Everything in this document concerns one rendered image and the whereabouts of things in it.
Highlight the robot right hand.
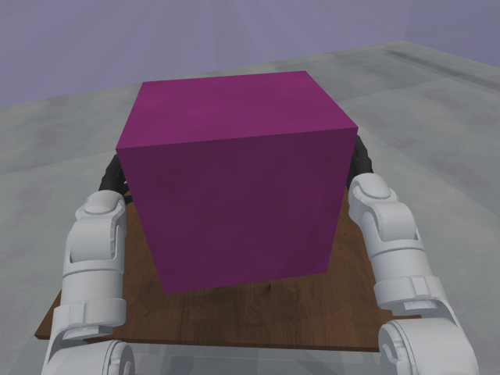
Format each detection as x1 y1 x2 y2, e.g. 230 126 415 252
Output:
345 135 373 191

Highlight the robot right forearm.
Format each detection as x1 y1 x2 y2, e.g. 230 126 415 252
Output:
348 173 479 375

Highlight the table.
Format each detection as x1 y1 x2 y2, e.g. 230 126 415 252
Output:
34 186 422 352

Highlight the robot left hand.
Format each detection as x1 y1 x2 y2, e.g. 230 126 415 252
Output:
98 154 133 205

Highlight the robot left upper arm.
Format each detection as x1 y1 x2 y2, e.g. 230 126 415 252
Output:
44 340 136 375

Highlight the robot left forearm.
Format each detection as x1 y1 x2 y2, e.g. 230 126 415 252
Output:
41 190 127 375

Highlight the carton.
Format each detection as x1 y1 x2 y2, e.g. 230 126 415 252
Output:
116 71 359 295

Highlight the robot right upper arm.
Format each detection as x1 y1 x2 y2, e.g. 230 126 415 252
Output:
378 317 477 375

